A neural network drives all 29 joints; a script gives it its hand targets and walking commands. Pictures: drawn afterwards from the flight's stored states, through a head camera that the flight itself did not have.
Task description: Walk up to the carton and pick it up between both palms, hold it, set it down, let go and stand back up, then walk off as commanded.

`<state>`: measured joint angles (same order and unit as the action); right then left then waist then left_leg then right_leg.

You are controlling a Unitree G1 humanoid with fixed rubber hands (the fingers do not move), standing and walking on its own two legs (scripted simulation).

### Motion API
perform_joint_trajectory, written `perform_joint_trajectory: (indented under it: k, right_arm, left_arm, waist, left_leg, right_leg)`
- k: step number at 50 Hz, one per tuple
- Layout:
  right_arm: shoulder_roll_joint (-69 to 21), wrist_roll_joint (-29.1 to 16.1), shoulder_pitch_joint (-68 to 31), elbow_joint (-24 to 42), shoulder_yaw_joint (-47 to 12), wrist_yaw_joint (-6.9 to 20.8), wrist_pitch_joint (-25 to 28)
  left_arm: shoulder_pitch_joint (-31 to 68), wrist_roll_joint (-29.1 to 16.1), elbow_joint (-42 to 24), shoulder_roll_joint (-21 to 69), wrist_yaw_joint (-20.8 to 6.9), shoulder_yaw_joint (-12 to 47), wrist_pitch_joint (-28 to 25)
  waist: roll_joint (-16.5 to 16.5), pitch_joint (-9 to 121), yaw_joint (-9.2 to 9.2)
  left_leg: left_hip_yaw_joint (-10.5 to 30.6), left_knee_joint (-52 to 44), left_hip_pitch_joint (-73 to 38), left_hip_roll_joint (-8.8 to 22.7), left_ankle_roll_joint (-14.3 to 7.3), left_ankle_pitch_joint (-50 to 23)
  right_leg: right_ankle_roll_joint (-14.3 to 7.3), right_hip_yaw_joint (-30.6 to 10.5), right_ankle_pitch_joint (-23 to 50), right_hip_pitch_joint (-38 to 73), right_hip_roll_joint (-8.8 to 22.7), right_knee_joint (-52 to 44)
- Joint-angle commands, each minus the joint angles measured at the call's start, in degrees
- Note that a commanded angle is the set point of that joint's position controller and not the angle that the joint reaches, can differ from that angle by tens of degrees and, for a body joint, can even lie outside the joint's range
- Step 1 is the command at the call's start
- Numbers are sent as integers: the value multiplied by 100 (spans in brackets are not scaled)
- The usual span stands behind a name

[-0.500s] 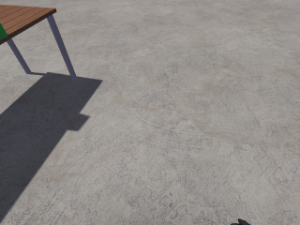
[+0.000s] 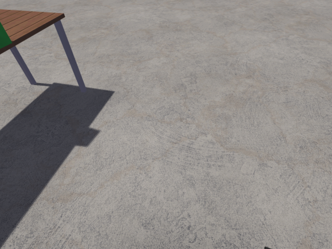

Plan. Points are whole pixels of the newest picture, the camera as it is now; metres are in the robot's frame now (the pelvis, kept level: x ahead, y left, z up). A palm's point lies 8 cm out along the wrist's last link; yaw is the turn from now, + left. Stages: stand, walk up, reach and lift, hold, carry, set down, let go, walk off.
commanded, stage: stand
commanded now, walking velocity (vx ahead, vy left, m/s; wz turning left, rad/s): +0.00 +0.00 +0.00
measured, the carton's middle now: out of the picture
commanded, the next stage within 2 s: none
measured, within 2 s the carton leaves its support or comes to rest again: neither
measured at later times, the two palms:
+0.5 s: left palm out of the picture +0.06 +0.28 -0.11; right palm out of the picture +0.08 -0.24 -0.11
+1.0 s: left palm out of the picture +0.05 +0.28 -0.12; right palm out of the picture +0.07 -0.24 -0.11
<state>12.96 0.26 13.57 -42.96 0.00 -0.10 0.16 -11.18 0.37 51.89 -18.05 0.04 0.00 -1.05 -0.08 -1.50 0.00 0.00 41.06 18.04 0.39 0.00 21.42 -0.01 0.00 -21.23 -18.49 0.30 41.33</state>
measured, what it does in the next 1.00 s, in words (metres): stands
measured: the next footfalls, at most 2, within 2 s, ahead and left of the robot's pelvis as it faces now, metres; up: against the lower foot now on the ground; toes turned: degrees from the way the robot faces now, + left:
none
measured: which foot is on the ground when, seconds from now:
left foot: down 0.00-1.00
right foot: down 0.00-1.00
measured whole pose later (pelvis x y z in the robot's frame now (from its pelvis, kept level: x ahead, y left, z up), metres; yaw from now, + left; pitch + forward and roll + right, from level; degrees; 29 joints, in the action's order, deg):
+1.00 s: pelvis -0.02 +0.00 +0.00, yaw +0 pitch -3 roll +0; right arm 13.1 0.3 12.6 -48.6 0.0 -0.1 0.2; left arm -11.2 0.4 56.5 -17.9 0.0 0.0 -1.1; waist -0.1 -1.5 0.0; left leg 0.0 41.1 18.0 0.4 0.0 19.8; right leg 0.0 0.0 -19.6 -18.5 0.3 41.3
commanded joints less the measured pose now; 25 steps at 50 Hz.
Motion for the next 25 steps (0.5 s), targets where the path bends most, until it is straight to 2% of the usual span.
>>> perform_joint_trajectory:
  k: [1, 6, 8, 13, 14, 15, 16, 20, 22, 23, 25]
  right_arm:
    - [1703, 78, -573, -72, 448, -129, 294]
    - [1716, 93, -597, -151, 438, -110, 284]
    - [1675, 52, -583, -183, 429, -99, 287]
    - [1666, 92, -630, -239, 408, -100, 291]
    - [1700, 77, -584, -266, 420, -96, 283]
    - [1720, 66, -625, -303, 415, -92, 277]
    - [1725, 69, -593, -317, 428, -104, 282]
    - [1717, 61, -631, -359, 416, -101, 271]
    - [1718, 62, -640, -381, 409, -90, 267]
    - [1743, 77, -613, -409, 414, -94, 270]
    - [1715, 80, -685, -416, 419, -87, 281]
  left_arm:
    - [569, 27, -168, -1264, 66, -327, -214]
    - [547, 25, -80, -1330, 64, -326, -221]
    - [602, 35, -63, -1300, 67, -325, -226]
    - [602, 45, 12, -1291, 57, -320, -214]
    - [583, 29, 10, -1311, 51, -311, -209]
    - [548, 36, 45, -1315, 52, -316, -208]
    - [570, 28, 25, -1288, 49, -306, -216]
    - [612, 51, 65, -1292, 44, -297, -237]
    - [596, 30, 116, -1350, 48, -317, -213]
    - [549, 34, 141, -1314, 38, -318, -199]
    - [556, 60, 181, -1308, 40, -301, -206]
  waist:
    - [156, -28, 13]
    - [195, -38, 7]
    - [81, -49, -6]
    - [242, -140, -3]
    - [169, -230, 0]
    - [279, -241, 29]
    - [173, -207, 11]
    - [113, -265, 6]
    - [229, -316, -14]
    - [289, -350, 37]
    - [208, -307, 16]
  left_leg:
    - [624, -1116, -188, 571, -389, -1309]
    - [632, -1136, -159, 569, -390, -1197]
    - [618, -1168, -164, 557, -377, -1170]
    - [679, -1291, -111, 590, -390, -945]
    - [720, -1382, -20, 591, -400, -830]
    - [739, -1364, -21, 609, -391, -829]
    - [689, -1370, -56, 557, -375, -767]
    - [691, -1352, -70, 541, -364, -694]
    - [720, -1420, -57, 579, -370, -616]
    - [804, -1477, 25, 624, -383, -565]
    - [742, -1457, -36, 583, -362, -551]
  right_leg:
    - [-494, -685, 1442, 223, 520, -1117]
    - [-480, -725, 1386, 218, 514, -1144]
    - [-474, -744, 1379, 257, 548, -1235]
    - [-455, -771, 1079, 179, 508, -1279]
    - [-437, -718, 1030, 215, 491, -1292]
    - [-443, -759, 955, 177, 502, -1313]
    - [-438, -753, 993, 195, 509, -1327]
    - [-469, -788, 906, 158, 517, -1387]
    - [-450, -816, 797, 59, 515, -1406]
    - [-441, -790, 688, 119, 479, -1412]
    - [-443, -794, 727, 101, 509, -1425]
